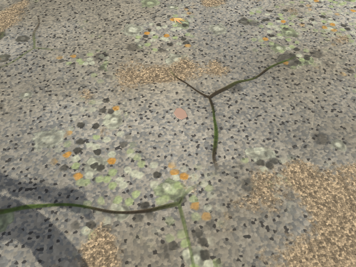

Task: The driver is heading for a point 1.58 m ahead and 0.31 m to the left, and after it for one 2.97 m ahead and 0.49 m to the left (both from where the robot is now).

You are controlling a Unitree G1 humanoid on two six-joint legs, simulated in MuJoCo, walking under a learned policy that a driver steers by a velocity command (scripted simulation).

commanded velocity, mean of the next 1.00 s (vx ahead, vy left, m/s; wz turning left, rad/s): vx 1.00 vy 0.00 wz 0.31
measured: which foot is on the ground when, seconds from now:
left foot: up 0.00-0.14, down 0.16-0.60, up 0.62-0.98, down 1.00-1.00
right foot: down 0.00-0.16, up 0.18-0.58, down 0.60-1.00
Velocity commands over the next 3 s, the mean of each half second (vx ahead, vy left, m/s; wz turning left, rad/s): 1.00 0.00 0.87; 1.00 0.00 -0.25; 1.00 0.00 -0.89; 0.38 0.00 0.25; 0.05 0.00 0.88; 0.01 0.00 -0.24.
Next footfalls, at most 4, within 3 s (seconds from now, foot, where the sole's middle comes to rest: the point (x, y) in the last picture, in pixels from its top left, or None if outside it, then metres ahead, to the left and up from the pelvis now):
0.16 left None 0.35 0.06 -0.77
0.60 right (175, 192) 0.81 0.07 -0.77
1.00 left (102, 150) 1.03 0.42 -0.77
1.44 right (145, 87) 1.47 0.26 -0.77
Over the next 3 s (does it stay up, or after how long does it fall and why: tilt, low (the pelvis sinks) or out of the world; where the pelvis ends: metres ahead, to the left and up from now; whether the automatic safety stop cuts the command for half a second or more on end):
stays up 1.82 0.23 0.01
